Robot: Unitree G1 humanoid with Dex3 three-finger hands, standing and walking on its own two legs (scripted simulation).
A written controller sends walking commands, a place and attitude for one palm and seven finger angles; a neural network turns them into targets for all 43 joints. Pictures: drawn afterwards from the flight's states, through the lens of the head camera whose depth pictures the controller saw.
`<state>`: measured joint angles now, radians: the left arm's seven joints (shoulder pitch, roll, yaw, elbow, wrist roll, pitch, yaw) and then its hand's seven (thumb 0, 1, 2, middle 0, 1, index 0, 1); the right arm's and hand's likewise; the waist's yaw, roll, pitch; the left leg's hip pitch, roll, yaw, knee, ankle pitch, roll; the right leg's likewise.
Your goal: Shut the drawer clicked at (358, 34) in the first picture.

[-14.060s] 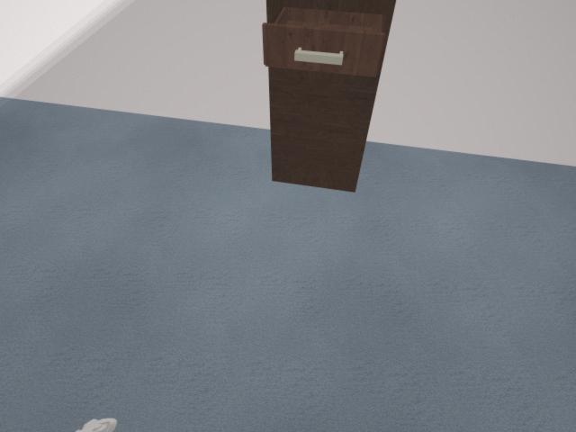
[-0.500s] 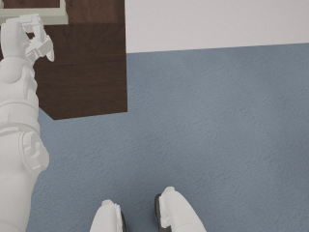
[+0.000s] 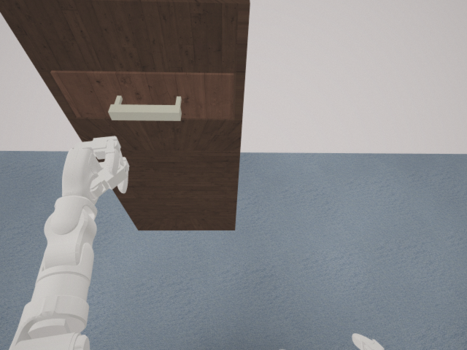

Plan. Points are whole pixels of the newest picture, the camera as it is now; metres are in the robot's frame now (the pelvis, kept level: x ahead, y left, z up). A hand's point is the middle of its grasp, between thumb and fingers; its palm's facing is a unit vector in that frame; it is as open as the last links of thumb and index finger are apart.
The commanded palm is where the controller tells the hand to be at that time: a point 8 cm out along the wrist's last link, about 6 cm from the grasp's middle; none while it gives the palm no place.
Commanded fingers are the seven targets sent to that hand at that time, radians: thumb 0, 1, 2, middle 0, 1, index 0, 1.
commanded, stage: draw the hand back to the body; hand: left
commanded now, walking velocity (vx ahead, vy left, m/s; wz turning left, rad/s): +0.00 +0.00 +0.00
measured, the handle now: (147, 106) +0.61 +0.20 +0.02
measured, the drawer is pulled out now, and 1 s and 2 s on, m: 0.00 0.00 0.00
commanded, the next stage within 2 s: step back with the hand held close in 0.96 s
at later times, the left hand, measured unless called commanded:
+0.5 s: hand (52, 243) +0.24 +0.22 +0.15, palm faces +0.33 -0.90 -0.28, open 3.3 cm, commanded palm +0.18 +0.26 +0.17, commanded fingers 0.00 0.90 0.90 -1.40 -1.60 -1.40 -1.60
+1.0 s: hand out of the picture +0.15 +0.23 +0.19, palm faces +0.45 -0.80 -0.39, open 3.2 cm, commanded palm +0.10 +0.27 +0.21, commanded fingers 0.00 0.90 0.90 -1.40 -1.60 -1.40 -1.60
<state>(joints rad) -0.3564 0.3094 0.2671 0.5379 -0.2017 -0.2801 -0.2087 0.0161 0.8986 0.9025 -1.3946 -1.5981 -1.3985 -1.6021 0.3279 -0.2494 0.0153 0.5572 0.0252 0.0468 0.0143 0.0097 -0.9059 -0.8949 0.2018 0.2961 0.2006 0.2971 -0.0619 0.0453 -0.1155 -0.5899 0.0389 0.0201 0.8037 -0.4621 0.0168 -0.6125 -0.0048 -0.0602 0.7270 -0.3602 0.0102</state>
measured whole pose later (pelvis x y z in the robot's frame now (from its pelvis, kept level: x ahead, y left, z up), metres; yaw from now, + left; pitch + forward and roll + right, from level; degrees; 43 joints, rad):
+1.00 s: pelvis -0.03 -0.02 +0.04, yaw +1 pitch -6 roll -1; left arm 0.50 0.30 0.28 -0.42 -0.03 -0.13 0.11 0.01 0.89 0.90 -1.40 -1.60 -1.41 -1.60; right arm 0.19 -0.23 0.02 0.64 -0.02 -0.14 -0.09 0.02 -0.90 -0.90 0.20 0.30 0.20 0.30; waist 0.08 0.08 0.04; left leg -0.04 0.03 0.02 0.41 -0.27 0.00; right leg -0.08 0.00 -0.07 0.37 -0.20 -0.01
